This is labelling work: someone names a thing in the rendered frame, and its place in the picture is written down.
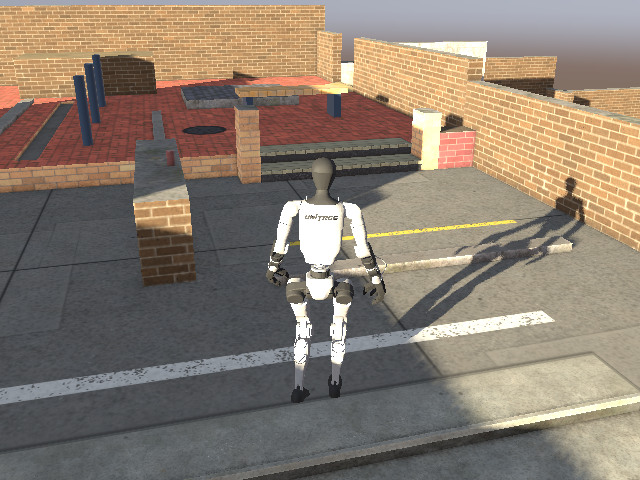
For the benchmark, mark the robot torso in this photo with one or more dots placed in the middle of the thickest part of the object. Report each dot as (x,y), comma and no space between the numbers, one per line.
(320,235)

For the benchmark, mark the robot left foot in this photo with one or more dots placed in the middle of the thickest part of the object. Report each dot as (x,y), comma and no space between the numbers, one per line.
(299,395)

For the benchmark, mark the right robot hand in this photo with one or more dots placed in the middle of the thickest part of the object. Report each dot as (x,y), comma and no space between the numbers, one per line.
(378,288)

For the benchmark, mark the robot left forearm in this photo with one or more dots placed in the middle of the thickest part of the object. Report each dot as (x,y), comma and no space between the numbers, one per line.
(275,259)

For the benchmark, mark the left robot upper arm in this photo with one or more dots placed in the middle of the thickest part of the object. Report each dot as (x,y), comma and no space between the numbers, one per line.
(290,209)

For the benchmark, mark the right robot upper arm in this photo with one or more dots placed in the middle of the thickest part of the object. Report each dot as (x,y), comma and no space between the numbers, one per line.
(353,212)

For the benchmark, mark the left robot hand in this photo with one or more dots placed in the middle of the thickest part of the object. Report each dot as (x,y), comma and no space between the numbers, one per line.
(272,279)

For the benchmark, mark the robot right forearm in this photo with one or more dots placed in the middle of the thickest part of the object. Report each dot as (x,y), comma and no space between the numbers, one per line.
(371,267)

